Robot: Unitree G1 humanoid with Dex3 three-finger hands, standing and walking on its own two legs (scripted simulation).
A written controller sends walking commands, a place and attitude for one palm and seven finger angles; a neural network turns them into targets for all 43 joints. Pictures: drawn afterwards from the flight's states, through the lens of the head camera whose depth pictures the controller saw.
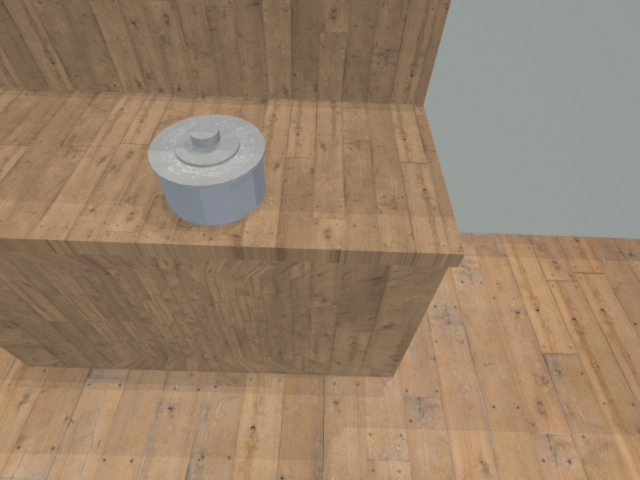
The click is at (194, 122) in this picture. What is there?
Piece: lid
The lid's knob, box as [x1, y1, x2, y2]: [189, 122, 219, 147]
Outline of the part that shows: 191,127 189,132 192,142 195,145 200,147 208,147 218,142 219,134 216,125 209,122 202,122 195,124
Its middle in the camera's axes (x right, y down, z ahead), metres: -0.20 -0.18 +0.67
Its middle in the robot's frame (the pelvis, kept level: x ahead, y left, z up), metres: +0.63 +0.24 +0.06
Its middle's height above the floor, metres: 0.84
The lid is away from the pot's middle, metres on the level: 0.00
